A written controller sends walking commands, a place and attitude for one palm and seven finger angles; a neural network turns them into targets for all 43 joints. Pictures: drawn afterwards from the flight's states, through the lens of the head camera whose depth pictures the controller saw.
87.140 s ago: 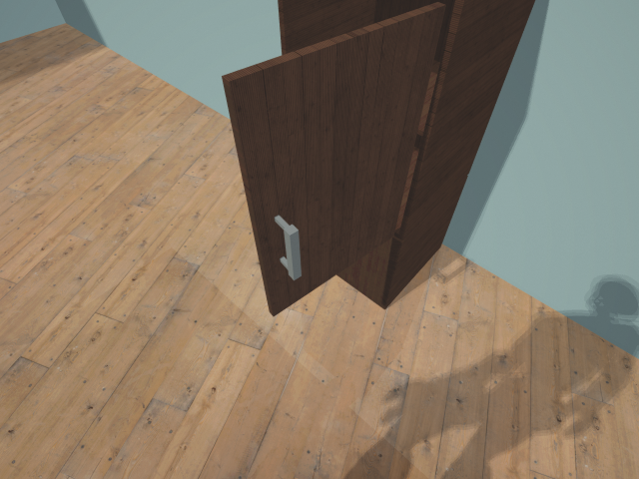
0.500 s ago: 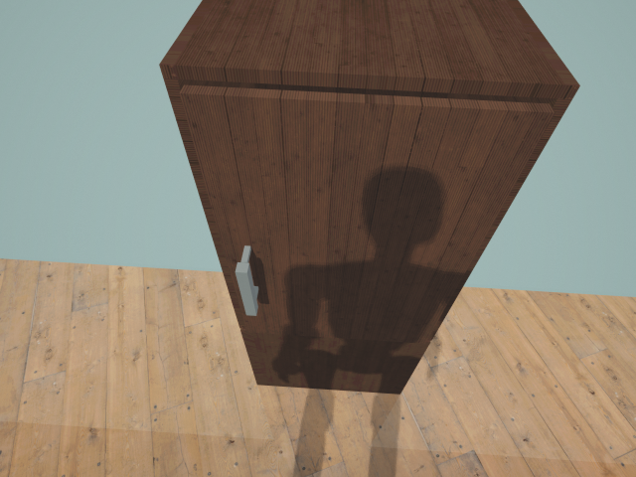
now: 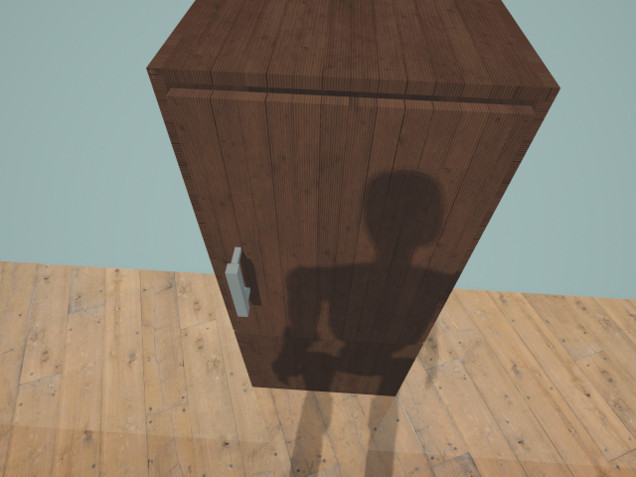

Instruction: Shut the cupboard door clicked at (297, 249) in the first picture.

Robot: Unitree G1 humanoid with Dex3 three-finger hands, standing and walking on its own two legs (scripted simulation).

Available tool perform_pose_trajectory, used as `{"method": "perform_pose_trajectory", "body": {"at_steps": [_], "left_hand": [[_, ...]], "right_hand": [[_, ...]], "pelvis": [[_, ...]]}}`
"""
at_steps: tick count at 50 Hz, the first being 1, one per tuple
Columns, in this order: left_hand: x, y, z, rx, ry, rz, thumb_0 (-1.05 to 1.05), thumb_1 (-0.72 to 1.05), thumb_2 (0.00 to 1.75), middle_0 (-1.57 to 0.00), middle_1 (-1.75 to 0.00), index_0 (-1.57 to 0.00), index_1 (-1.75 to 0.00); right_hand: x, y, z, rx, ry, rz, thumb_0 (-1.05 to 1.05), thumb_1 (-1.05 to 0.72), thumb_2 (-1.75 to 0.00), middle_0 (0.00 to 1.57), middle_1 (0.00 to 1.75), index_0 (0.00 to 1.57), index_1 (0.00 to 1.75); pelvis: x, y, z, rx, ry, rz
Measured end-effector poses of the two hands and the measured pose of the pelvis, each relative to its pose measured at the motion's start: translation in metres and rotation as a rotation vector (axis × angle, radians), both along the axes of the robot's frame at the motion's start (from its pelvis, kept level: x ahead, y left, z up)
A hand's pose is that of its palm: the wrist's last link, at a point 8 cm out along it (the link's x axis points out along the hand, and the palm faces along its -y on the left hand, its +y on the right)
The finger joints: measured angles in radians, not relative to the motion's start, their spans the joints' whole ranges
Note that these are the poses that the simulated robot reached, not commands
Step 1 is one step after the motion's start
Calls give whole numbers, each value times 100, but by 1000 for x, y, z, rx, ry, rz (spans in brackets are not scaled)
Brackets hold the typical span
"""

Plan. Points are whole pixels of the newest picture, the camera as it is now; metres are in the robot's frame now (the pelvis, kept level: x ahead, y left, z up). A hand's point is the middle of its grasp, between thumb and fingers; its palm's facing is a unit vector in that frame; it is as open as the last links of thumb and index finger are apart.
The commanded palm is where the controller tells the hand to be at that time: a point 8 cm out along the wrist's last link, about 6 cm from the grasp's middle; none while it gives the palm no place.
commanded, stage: raise the hand and make a fist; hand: left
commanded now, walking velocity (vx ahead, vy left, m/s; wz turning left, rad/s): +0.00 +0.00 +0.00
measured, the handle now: (240, 283) +0.43 +0.17 -0.09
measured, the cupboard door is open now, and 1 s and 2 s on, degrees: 0 0 0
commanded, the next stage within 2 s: bring the fist close to the handle in 1.92 s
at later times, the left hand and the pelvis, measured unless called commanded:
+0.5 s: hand out of the picture +0.10 +0.17 -0.09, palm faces +0.12 -0.99 -0.03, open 5.8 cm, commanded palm +0.10 +0.22 -0.08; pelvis -0.09 -0.04 -0.12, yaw +2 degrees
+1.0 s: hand (175, 472) +0.14 +0.19 -0.08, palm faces +0.01 -1.00 -0.02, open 3.6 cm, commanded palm +0.11 +0.24 -0.08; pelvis -0.08 +0.00 -0.12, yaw +1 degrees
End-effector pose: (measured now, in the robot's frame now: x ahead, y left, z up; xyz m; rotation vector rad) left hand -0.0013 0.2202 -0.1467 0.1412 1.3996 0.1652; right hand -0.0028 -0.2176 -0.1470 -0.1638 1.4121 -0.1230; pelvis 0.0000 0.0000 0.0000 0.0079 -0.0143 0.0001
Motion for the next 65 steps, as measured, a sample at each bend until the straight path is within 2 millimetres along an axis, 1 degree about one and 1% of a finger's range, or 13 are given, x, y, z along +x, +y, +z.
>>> {"method": "perform_pose_trajectory", "body": {"at_steps": [2,8,12,16,21,25,29,34,39,43,51,59,65], "left_hand": [[7,4,5,15,-58,58,1,92,90,-20,-30,-20,-30],[122,15,104,107,-863,48,2,93,90,-22,-33,-23,-32],[160,2,127,7,-1263,-29,2,92,90,-26,-38,-27,-37],[144,-17,106,-121,-1449,-178,1,91,90,-32,-44,-33,-44],[93,-13,58,-132,-1324,-118,1,90,90,-42,-54,-42,-53],[70,-2,60,-37,-1340,-82,2,90,90,-49,-61,-49,-61],[80,-2,76,-34,-1435,-154,2,90,90,-56,-69,-56,-69],[108,-5,72,-131,-1368,-209,2,90,90,-65,-79,-65,-79],[120,7,70,-125,-1302,-160,2,90,90,-74,-89,-74,-89],[120,17,74,-96,-1325,-143,2,90,90,-81,-97,-82,-97],[119,26,66,-123,-1338,-163,2,90,90,-96,-113,-96,-113],[121,37,71,-112,-1359,-153,2,90,90,-111,-129,-111,-129],[122,41,74,-110,-1348,-161,2,90,90,-121,-141,-121,-140]], "right_hand": [[2,-5,1,-15,-38,-2,1,-92,-90,20,30,20,30],[49,-34,13,-55,-480,33,2,-92,-90,20,30,20,30],[90,-55,14,-67,-665,100,2,-91,-90,20,30,20,30],[127,-71,15,-98,-827,156,2,-91,-90,20,30,20,30],[156,-69,10,-106,-948,203,2,-91,-90,20,30,20,30],[159,-52,-5,-78,-955,249,2,-91,-90,20,30,20,30],[144,-31,-28,-30,-897,268,1,-91,-90,20,30,20,30],[110,-18,-51,13,-786,201,2,-90,-90,20,30,20,30],[79,-20,-56,-8,-693,119,2,-90,-90,20,30,20,30],[68,-26,-54,-53,-650,107,2,-90,-90,20,30,20,30],[89,-26,-44,-123,-671,154,2,-90,-90,20,30,20,30],[128,4,-30,-90,-752,213,2,-90,-90,20,30,20,30],[141,25,-27,-42,-774,241,2,-90,-90,20,30,20,30]], "pelvis": [[-3,-1,-2,-7,7,1],[-17,-8,-18,21,57,51],[-38,-18,-43,19,160,28],[-58,-29,-78,28,237,10],[-76,-37,-109,14,260,22],[-86,-39,-122,-15,269,40],[-92,-39,-128,-39,280,51],[-93,-34,-127,-46,293,44],[-87,-24,-119,-42,304,29],[-81,-13,-116,-44,315,23],[-76,5,-120,-60,332,23],[-73,16,-121,-78,338,28],[-71,19,-119,-86,339,31]]}}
